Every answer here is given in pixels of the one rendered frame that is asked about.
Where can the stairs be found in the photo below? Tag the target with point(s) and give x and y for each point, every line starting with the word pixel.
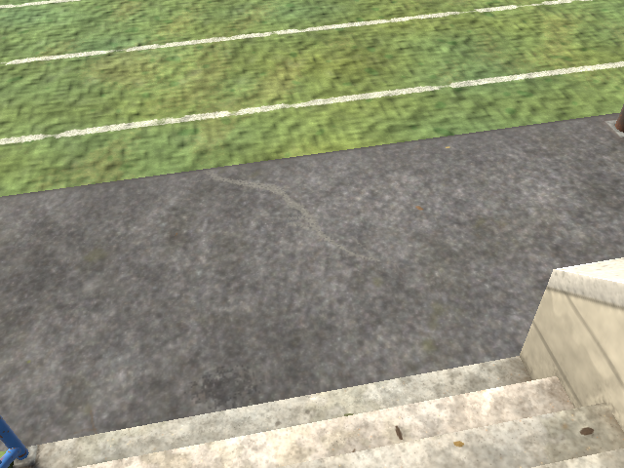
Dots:
pixel 486 415

